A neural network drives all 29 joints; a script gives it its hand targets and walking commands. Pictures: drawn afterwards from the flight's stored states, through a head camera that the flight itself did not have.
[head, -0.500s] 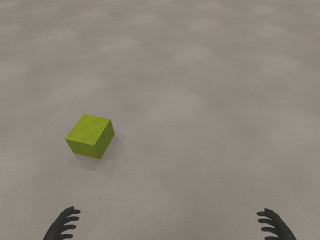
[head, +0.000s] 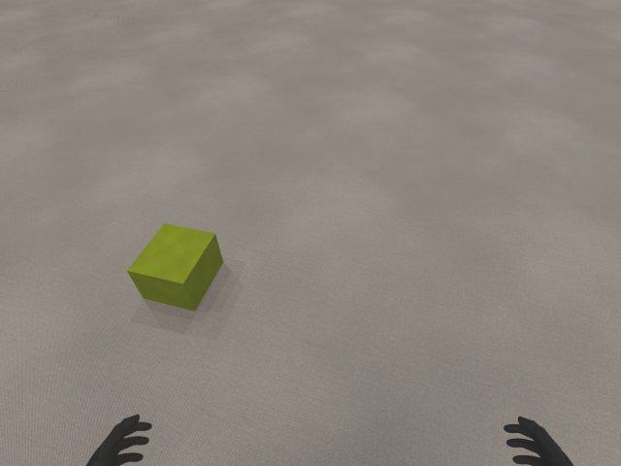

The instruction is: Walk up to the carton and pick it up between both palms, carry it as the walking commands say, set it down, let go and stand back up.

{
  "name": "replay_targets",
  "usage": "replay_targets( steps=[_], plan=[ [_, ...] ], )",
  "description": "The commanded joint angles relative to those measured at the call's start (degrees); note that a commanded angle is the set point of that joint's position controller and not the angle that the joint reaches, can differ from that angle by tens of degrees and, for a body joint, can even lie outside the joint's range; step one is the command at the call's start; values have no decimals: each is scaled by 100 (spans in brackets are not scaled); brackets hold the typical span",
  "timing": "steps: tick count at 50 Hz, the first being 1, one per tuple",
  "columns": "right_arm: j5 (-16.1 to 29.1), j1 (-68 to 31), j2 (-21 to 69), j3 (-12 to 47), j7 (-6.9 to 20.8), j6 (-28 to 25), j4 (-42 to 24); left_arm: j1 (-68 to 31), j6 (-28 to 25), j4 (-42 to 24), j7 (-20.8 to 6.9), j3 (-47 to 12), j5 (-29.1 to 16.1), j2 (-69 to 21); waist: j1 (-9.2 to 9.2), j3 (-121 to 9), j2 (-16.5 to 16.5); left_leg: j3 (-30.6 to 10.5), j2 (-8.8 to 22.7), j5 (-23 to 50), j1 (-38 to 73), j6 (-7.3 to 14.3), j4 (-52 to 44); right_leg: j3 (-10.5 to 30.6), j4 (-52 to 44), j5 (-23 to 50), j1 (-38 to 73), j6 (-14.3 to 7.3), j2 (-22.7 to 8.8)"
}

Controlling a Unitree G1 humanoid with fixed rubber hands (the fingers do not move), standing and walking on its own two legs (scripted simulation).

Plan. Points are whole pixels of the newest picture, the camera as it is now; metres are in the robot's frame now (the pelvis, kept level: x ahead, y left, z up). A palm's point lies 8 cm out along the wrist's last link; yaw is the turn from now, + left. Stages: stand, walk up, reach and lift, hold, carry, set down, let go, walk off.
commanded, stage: stand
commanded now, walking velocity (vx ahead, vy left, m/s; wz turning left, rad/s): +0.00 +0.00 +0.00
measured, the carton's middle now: (179, 265) +0.97 +0.57 -0.67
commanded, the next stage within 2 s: walk up in 1.02 s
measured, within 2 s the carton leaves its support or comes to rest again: neither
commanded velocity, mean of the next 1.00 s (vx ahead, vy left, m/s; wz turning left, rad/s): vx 0.00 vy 0.00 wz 0.00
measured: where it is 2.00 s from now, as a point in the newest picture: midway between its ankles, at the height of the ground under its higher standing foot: outside the picture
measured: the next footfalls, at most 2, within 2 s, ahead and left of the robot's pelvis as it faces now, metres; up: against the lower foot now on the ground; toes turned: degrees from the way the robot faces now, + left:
left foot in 1.62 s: +0.11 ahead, +0.32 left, +0.00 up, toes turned +12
right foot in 2.00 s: +0.32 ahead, +0.12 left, +0.00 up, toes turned +15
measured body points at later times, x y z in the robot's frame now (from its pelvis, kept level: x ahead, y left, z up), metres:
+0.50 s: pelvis +0.00 +0.00 +0.00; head -0.01 +0.00 +0.45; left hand +0.13 +0.30 -0.09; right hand +0.14 -0.29 -0.09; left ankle +0.01 +0.12 -0.72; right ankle +0.02 -0.12 -0.72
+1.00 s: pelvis -0.01 +0.00 +0.00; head -0.01 +0.01 +0.45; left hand +0.12 +0.31 -0.09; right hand +0.13 -0.29 -0.09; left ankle +0.01 +0.12 -0.72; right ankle +0.02 -0.12 -0.72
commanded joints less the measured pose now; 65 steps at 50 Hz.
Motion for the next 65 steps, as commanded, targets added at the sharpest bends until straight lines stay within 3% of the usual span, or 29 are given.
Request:
replay_targets(
  steps=[1, 2, 5, 9, 15, 17, 20, 21, 24, 28, 33, 35, 37, 42, 47, 49, 54, 60, 61, 62, 63, 64, 65],
  plan=[
    [-142, -507, -1169, -443, 3, -104, -76, -440, -93, -108, 15, 345, 116, 1117, -6, -31, -35, -663, 524, 703, 83, 379, -1060, 535, -956, 534, 96, -366, -484],
    [-147, -507, -1189, -427, 6, -88, -79, -396, -107, -117, -1, 362, 135, 1139, 13, 28, 61, -618, 521, 732, 62, 371, -1056, 530, -920, 584, 95, -382, -456],
    [-149, -474, -1083, -391, -11, -95, -29, -406, -91, -59, 10, 356, 127, 1151, 17, 102, -86, -596, 504, 655, 30, 377, -987, 613, -984, 606, 49, -408, -514],
    [-137, -519, -1185, -400, 27, -77, 68, -418, -59, 29, 5, 347, 112, 1112, 35, -16, 76, -701, 549, 515, 26, 381, -1105, 540, -973, 531, 135, -357, -444],
    [-142, -524, -1162, -397, 14, -78, 121, -426, -84, 117, 6, 307, 115, 1098, 3, 155, -90, -657, 520, 638, -7, 361, -1069, 582, -1073, 644, 95, -361, -512],
    [-137, -532, -1166, -374, 1, -74, 156, -441, -62, 151, 11, 315, 101, 1140, -34, 156, 96, -625, 487, 531, 62, 367, -1072, 659, -1141, 474, 23, -379, -504],
    [-130, -461, -1119, -380, 6, -66, 209, -410, -80, 222, 6, 330, 104, 1208, -13, 145, -161, -630, 473, 574, 57, 372, -1087, 602, -1056, 444, 30, -373, -480],
    [-139, -461, -1138, -362, 3, -85, 219, -438, -56, 229, 3, 308, 110, 1178, 0, 239, 71, -709, 527, 458, -10, 386, -1205, 615, -1087, 399, 10, -379, -474],
    [-128, -527, -1217, -394, -4, -67, 227, -372, -83, 228, -2, 278, 114, 1078, 44, 100, -68, -677, 523, 655, 93, 394, -1150, 607, -1080, 560, 86, -375, -495],
    [-110, -517, -1206, -394, -12, -49, 287, -431, -76, 295, -1, 312, 108, 1141, 25, 119, 36, -680, 513, 659, 78, 356, -1187, 587, -1102, 586, 139, -356, -497],
    [-135, -643, -1154, -359, 3, -67, 334, -501, -48, 361, -11, 316, 104, 1112, 10, 176, 15, -798, 576, 286, 24, 375, -1362, 562, -1247, 292, 84, -363, -455],
    [-136, -626, -1196, -360, 11, -65, 330, -495, -42, 363, -22, 308, 121, 1118, 36, 208, 155, -825, 591, 193, -64, 376, -1402, 548, -1200, 211, 141, -348, -431],
    [-141, -615, -1188, -351, -6, -50, 395, -482, -63, 396, -14, 309, 111, 1154, 21, 252, 46, -753, 546, 185, -6, 374, -1414, 635, -1272, 153, 103, -348, -479],
    [-138, -607, -1184, -366, 3, -64, 449, -454, -54, 497, -9, 299, 97, 1154, 17, 28, -48, -703, 547, 580, 166, 351, -1357, 543, -1246, 560, 242, -336, -492],
    [-93, -605, -1139, -298, 0, -33, 542, -393, -70, 520, -2, 271, 93, 1101, 42, -4, 128, -785, 623, 745, 239, 363, -1353, 559, -1267, 735, 271, -334, -501],
    [-85, -596, -1133, -313, -3, -55, 534, -454, -69, 580, -17, 265, 91, 1135, -27, -65, 61, -687, 572, 875, 305, 342, -1307, 590, -1278, 886, 276, -329, -518],
    [-91, -609, -1190, -308, -4, -35, 632, -456, -34, 618, -17, 269, 76, 1093, 17, 122, -17, -722, 598, 635, 173, 318, -1457, 547, -1367, 580, 226, -301, -488],
    [-128, -754, -1144, -285, 12, -74, 649, -492, -46, 666, -37, 265, 108, 1008, 53, 33, 150, -745, 610, 509, 227, 312, -1585, 548, -1445, 478, 304, -294, -500],
    [-124, 116, -982, -478, 0, 327, 608, -388, 285, 204, -178, 387, 233, 543, 18, 95, -128, -1335, 860, -1262, -856, 35, -1492, 259, -1472, -1795, 513, -88, -615],
    [-200, -1633, -538, -378, 341, 586, -130, 973, 430, 679, 163, 559, 56, 1207, 785, 600, -172, -708, -71, -1651, -3614, 1, -20, 2017, -2364, -2605, 2234, -400, -2243],
    [-307, -1684, -412, -324, 515, 626, -389, 1476, 409, 844, 309, 651, 154, 1696, 862, 427, -768, -541, 202, -697, -4112, -296, 1892, 3484, -3146, -2632, 2410, -763, -3499],
    [-275, -1467, -431, -313, 523, 661, -303, 1117, 422, 719, 353, 631, 132, 1606, 670, 405, -633, -764, 320, -533, -3694, -313, 2361, 3248, -3135, -2241, 2094, -792, -3311],
    [-289, -1186, -407, -382, 591, 671, -241, 933, 388, 814, 389, 581, 166, 1405, 470, 577, -580, -675, 324, -348, -3139, -282, 2713, 2639, -3057, -1904, 1469, -672, -3092]
  ],
)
